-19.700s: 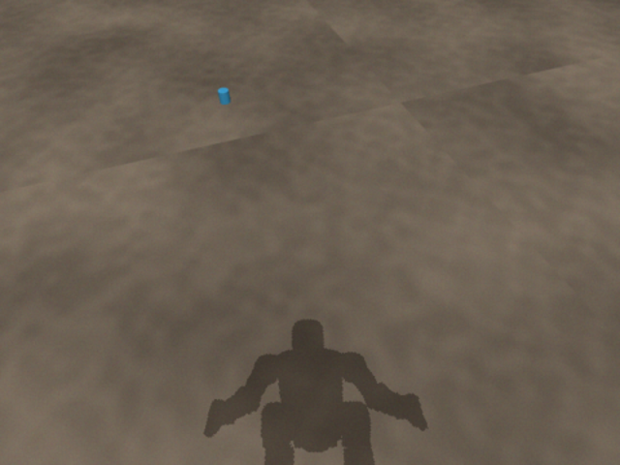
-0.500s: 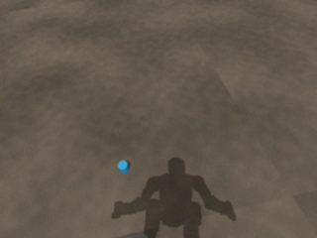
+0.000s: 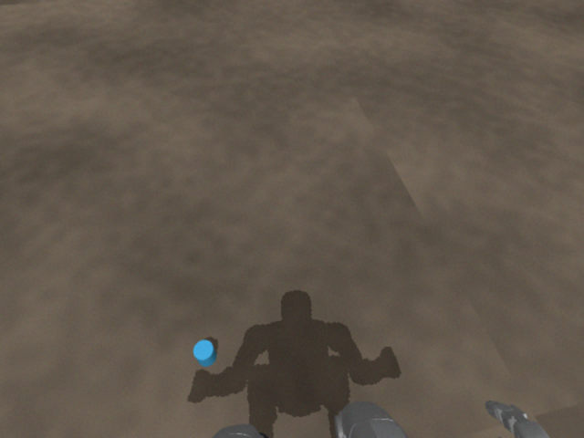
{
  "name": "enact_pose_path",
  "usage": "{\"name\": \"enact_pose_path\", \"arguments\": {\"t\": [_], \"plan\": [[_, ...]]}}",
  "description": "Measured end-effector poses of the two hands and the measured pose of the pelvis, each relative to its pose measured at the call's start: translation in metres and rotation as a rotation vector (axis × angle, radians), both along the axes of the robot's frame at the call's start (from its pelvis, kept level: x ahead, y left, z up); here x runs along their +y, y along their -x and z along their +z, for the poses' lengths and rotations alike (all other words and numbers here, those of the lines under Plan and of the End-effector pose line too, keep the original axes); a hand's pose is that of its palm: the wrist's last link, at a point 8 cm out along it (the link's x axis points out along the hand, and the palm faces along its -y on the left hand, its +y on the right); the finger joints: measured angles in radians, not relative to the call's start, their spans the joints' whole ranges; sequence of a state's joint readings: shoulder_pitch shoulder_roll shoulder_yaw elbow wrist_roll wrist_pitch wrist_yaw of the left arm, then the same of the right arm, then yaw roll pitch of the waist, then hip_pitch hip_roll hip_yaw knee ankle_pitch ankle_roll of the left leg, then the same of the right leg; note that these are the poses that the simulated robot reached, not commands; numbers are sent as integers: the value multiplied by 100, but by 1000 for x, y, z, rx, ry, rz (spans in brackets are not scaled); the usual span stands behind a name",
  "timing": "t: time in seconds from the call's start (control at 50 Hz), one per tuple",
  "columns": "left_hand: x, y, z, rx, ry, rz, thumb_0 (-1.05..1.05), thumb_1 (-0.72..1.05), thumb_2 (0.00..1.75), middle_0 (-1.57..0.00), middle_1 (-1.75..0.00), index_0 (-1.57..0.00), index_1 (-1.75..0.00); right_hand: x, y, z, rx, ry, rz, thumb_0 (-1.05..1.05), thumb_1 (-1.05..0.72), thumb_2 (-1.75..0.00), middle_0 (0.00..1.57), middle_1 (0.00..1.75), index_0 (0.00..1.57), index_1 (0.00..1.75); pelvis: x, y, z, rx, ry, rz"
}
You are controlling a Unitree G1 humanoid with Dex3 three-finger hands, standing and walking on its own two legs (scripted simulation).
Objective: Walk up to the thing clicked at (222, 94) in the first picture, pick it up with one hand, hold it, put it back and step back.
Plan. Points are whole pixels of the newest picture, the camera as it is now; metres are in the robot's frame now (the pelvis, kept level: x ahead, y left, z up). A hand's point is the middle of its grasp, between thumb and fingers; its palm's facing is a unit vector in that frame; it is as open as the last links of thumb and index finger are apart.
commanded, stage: walk up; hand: left
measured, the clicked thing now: (205, 353) +0.44 +0.28 -0.73
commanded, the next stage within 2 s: none
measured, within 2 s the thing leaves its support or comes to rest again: neither
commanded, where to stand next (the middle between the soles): +0.11 +0.00 m, yaw -2 degrees
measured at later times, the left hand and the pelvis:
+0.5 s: hand out of the picture +0.11 +0.26 -0.13, palm faces +0.05 -0.89 -0.46, open 7.4 cm; pelvis +0.04 -0.01 -0.01, yaw +4 degrees
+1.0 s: hand out of the picture +0.10 +0.26 -0.15, palm faces +0.06 -0.94 -0.33, open 7.4 cm; pelvis +0.05 +0.00 +0.00, yaw +3 degrees
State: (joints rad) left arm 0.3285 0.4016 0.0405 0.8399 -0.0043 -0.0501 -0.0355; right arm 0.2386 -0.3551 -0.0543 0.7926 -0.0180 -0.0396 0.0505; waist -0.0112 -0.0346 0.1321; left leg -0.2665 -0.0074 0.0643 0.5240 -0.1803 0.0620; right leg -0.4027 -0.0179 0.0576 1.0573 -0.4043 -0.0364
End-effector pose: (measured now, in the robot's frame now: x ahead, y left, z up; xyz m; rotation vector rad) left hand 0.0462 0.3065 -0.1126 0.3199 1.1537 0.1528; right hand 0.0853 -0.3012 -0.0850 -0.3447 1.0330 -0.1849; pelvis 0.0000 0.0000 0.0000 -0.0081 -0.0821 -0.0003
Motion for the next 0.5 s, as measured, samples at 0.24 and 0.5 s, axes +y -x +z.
{"name": "enact_pose_path", "arguments": {"t": [0.24,0.5], "plan": [[-6,-30,16,34,-177,52,1,90,90,-20,-30,-20,-30,-35,-33,-52,102,-43,-35,1,-91,-90,20,30,20,30,-28,-41,-19,13,-4,11],[-5,-56,24,-66,-143,79,1,90,90,-20,-30,-21,-30,-19,-38,-56,213,-30,44,0,-91,-90,20,30,20,30,-15,-41,-13,60,-21,67]]}}
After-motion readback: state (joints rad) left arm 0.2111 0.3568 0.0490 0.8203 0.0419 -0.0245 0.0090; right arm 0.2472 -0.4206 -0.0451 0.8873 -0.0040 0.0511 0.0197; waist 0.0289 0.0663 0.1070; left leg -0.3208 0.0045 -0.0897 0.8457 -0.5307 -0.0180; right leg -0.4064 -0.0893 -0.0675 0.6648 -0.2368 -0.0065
